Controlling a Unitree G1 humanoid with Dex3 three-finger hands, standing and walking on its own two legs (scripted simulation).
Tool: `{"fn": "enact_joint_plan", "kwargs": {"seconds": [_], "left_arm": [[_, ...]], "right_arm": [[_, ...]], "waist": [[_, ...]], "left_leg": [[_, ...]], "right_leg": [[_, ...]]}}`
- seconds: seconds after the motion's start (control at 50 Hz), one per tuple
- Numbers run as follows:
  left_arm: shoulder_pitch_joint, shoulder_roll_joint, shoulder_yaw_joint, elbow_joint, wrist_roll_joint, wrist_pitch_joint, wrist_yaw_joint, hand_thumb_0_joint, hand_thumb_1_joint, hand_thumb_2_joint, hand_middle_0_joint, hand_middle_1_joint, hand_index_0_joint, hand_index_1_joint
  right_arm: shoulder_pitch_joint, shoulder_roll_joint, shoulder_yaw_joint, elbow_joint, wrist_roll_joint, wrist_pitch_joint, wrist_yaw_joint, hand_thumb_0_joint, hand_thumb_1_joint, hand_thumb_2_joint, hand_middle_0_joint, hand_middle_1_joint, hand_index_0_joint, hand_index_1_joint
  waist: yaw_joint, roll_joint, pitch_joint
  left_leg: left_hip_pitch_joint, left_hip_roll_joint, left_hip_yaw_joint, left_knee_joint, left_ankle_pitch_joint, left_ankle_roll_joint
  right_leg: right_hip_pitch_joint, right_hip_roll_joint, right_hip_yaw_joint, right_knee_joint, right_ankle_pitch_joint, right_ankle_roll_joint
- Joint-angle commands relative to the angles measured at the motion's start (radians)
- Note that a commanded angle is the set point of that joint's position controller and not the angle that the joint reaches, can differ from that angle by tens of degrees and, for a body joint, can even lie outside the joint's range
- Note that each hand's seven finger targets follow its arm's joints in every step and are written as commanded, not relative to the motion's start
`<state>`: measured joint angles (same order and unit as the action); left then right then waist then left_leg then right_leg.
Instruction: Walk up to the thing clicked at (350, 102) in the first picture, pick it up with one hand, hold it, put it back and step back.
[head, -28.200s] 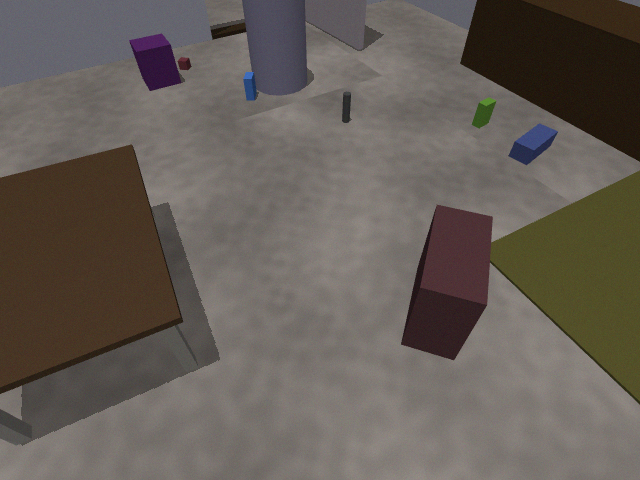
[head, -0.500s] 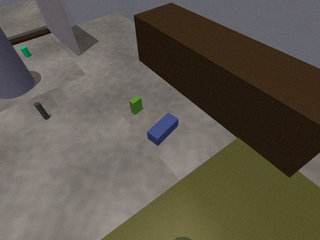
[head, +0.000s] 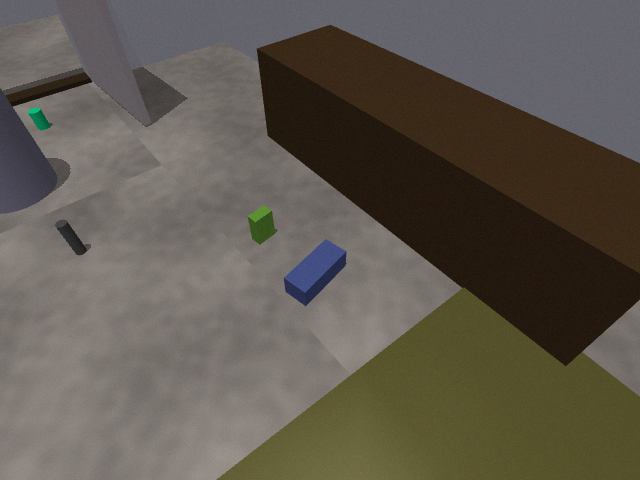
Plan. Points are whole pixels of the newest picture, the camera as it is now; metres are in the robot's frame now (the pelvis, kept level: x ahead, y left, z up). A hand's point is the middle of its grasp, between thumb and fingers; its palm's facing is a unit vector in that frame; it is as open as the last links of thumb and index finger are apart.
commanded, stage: stand
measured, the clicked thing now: (71, 238) +1.11 +1.05 -0.70
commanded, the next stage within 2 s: none
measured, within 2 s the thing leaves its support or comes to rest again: neither
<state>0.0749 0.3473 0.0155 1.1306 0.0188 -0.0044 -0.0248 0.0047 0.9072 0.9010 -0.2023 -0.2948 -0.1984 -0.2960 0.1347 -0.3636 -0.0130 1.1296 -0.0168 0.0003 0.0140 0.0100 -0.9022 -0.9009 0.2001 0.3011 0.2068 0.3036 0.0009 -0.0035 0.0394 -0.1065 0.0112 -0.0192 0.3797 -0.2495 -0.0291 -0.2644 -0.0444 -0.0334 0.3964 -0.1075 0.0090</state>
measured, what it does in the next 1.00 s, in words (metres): stands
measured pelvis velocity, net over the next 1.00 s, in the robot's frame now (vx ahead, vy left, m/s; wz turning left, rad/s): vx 0.02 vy -0.01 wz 0.00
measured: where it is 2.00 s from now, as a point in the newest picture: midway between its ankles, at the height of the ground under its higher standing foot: outside the picture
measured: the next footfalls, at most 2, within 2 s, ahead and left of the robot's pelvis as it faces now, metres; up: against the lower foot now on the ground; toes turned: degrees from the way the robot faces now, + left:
none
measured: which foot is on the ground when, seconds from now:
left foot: down 0.00-1.00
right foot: down 0.00-1.00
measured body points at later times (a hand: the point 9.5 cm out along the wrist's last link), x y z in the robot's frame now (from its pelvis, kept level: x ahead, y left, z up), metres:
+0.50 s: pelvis +0.03 -0.01 +0.00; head +0.04 -0.02 +0.45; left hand +0.11 +0.29 -0.13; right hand +0.11 -0.31 -0.14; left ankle -0.03 +0.14 -0.74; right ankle +0.07 -0.12 -0.74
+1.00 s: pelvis +0.02 -0.01 +0.00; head +0.03 -0.02 +0.45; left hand +0.10 +0.29 -0.12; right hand +0.09 -0.32 -0.14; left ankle -0.03 +0.14 -0.74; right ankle +0.07 -0.12 -0.74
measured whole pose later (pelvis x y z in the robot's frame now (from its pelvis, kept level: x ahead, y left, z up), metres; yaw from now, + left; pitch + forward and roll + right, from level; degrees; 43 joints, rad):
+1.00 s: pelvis +0.02 -0.01 +0.00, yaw +0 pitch -2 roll +0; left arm 0.09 0.34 0.02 1.14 0.01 -0.01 -0.02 0.00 0.91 0.90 -0.20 -0.29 -0.20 -0.30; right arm 0.15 -0.36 -0.01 1.12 -0.01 0.00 0.00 0.01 -0.90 -0.90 0.20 0.30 0.21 0.30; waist 0.00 0.02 0.05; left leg -0.03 0.05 -0.03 0.32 -0.26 -0.05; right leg -0.20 -0.01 -0.05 0.36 -0.13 -0.01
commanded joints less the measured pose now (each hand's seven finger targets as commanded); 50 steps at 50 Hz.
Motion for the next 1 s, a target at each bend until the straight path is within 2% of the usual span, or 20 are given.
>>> {"fn": "enact_joint_plan", "kwargs": {"seconds": [0.0,0.04,0.08,0.16,0.22,0.34,0.36,0.38,0.54,0.6,0.7,0.72,0.8,0.9,0.98], "left_arm": [[-0.046,0.225,0.036,-0.052,-0.005,-0.032,0.019,0.000,0.900,0.900,-0.200,-0.300,-0.200,-0.300],[-0.039,0.226,0.035,-0.050,-0.006,-0.034,0.019,0.000,0.900,0.900,-0.200,-0.300,-0.200,-0.300],[-0.036,0.218,0.034,-0.051,-0.009,-0.038,0.020,0.000,0.900,0.900,-0.200,-0.300,-0.200,-0.300],[-0.028,0.215,0.032,-0.046,-0.011,-0.038,0.023,0.000,0.900,0.900,-0.200,-0.300,-0.200,-0.300],[-0.023,0.214,0.031,-0.042,-0.012,-0.035,0.025,0.000,0.900,0.900,-0.200,-0.300,-0.200,-0.300],[-0.017,0.217,0.033,-0.037,-0.011,-0.032,0.027,0.000,0.900,0.900,-0.200,-0.300,-0.200,-0.300],[-0.024,0.218,0.034,-0.039,-0.012,-0.032,0.027,0.000,0.900,0.900,-0.200,-0.300,-0.200,-0.300],[-0.019,0.215,0.033,-0.037,-0.013,-0.032,0.027,0.000,0.900,0.900,-0.200,-0.300,-0.200,-0.300],[-0.027,0.209,0.035,-0.043,-0.011,-0.032,0.028,0.000,0.900,0.900,-0.200,-0.300,-0.200,-0.300],[-0.031,0.209,0.036,-0.042,-0.011,-0.031,0.029,0.000,0.900,0.900,-0.200,-0.300,-0.200,-0.300],[-0.038,0.213,0.039,-0.043,-0.012,-0.028,0.028,0.000,0.900,0.900,-0.200,-0.300,-0.200,-0.300],[-0.038,0.210,0.038,-0.043,-0.010,-0.029,0.029,0.000,0.900,0.900,-0.200,-0.300,-0.200,-0.300],[-0.043,0.216,0.041,-0.045,-0.012,-0.028,0.027,0.000,0.900,0.900,-0.200,-0.300,-0.200,-0.300],[-0.042,0.224,0.043,-0.044,-0.010,-0.025,0.026,0.000,0.900,0.900,-0.200,-0.300,-0.200,-0.300],[-0.045,0.222,0.043,-0.049,-0.011,-0.030,0.025,0.000,0.900,0.900,-0.200,-0.300,-0.200,-0.300]], "right_arm": [[-0.050,-0.203,-0.038,-0.062,0.002,-0.029,-0.009,0.000,-0.900,-0.900,0.200,0.300,0.200,0.300],[-0.036,-0.205,-0.040,-0.058,0.002,-0.031,-0.010,0.000,-0.900,-0.900,0.200,0.300,0.200,0.300],[-0.027,-0.207,-0.039,-0.056,0.003,-0.034,-0.012,0.000,-0.900,-0.900,0.200,0.300,0.200,0.300],[-0.026,-0.204,-0.037,-0.054,0.007,-0.032,-0.017,0.000,-0.900,-0.900,0.200,0.300,0.200,0.300],[-0.031,-0.204,-0.035,-0.049,0.008,-0.028,-0.017,0.000,-0.900,-0.900,0.200,0.300,0.200,0.300],[-0.029,-0.197,-0.031,-0.051,0.008,-0.022,-0.020,0.000,-0.900,-0.900,0.200,0.300,0.200,0.300],[-0.025,-0.199,-0.029,-0.052,0.007,-0.021,-0.022,0.000,-0.900,-0.900,0.200,0.300,0.200,0.300],[-0.030,-0.199,-0.029,-0.051,0.007,-0.022,-0.020,0.000,-0.900,-0.900,0.200,0.300,0.200,0.300],[-0.040,-0.198,-0.026,-0.062,0.007,-0.025,-0.025,0.000,-0.900,-0.900,0.200,0.300,0.200,0.300],[-0.038,-0.199,-0.025,-0.061,0.008,-0.026,-0.026,0.000,-0.900,-0.900,0.200,0.300,0.200,0.300],[-0.036,-0.199,-0.026,-0.064,0.007,-0.022,-0.026,0.000,-0.900,-0.900,0.200,0.300,0.200,0.300],[-0.039,-0.203,-0.029,-0.068,0.006,-0.022,-0.027,0.000,-0.900,-0.900,0.200,0.300,0.200,0.300],[-0.024,-0.198,-0.028,-0.067,0.004,-0.021,-0.025,0.000,-0.900,-0.900,0.200,0.300,0.200,0.300],[-0.021,-0.196,-0.032,-0.069,0.004,-0.018,-0.020,0.000,-0.900,-0.900,0.200,0.300,0.200,0.300],[-0.012,-0.197,-0.034,-0.070,0.003,-0.021,-0.020,0.000,-0.900,-0.900,0.200,0.300,0.200,0.300]], "waist": [[0.007,-0.005,-0.049],[0.002,-0.013,-0.049],[0.000,0.001,-0.081],[-0.003,-0.009,-0.099],[0.002,-0.006,-0.082],[0.002,-0.021,-0.076],[-0.004,-0.014,-0.073],[0.003,-0.006,-0.070],[0.001,0.008,-0.105],[0.003,0.002,-0.099],[0.003,-0.002,-0.076],[0.000,-0.002,-0.089],[0.001,-0.002,-0.057],[0.006,-0.015,-0.027],[-0.001,-0.003,-0.055]], "left_leg": [[-0.130,0.105,-0.100,-0.119,-0.020,0.046],[-0.095,0.099,-0.088,-0.107,0.022,0.044],[-0.076,0.110,-0.086,-0.104,0.100,0.042],[-0.045,0.112,-0.074,-0.095,0.142,0.036],[-0.046,0.110,-0.073,-0.099,0.123,0.035],[-0.025,0.111,-0.065,-0.103,0.124,0.033],[-0.029,0.113,-0.064,-0.103,0.132,0.033],[-0.025,0.112,-0.065,-0.107,0.129,0.032],[-0.008,0.128,-0.057,-0.106,0.238,0.027],[-0.006,0.130,-0.060,-0.110,0.246,0.027],[-0.009,0.126,-0.057,-0.116,0.185,0.029],[-0.003,0.127,-0.054,-0.114,0.189,0.029],[-0.033,0.122,-0.053,-0.125,0.135,0.031],[-0.049,0.110,-0.054,-0.124,0.040,0.038],[-0.038,0.116,-0.057,-0.122,0.086,0.037]], "right_leg": [[0.153,-0.099,0.128,-0.081,-0.090,-0.029],[0.138,-0.099,0.129,-0.092,-0.083,-0.031],[0.173,-0.099,0.112,-0.064,0.050,-0.033],[0.187,-0.103,0.105,-0.053,0.131,-0.034],[0.180,-0.098,0.102,-0.066,0.091,-0.029],[0.174,-0.097,0.101,-0.075,0.083,-0.027],[0.171,-0.098,0.103,-0.070,0.106,-0.027],[0.168,-0.094,0.102,-0.075,0.091,-0.027],[0.214,-0.098,0.088,-0.044,0.232,-0.030],[0.224,-0.097,0.084,-0.044,0.229,-0.026],[0.204,-0.093,0.087,-0.063,0.167,-0.027],[0.215,-0.097,0.088,-0.061,0.181,-0.028],[0.198,-0.092,0.093,-0.075,0.113,-0.030],[0.161,-0.091,0.117,-0.119,-0.073,-0.028],[0.190,-0.095,0.111,-0.094,0.037,-0.033]]}}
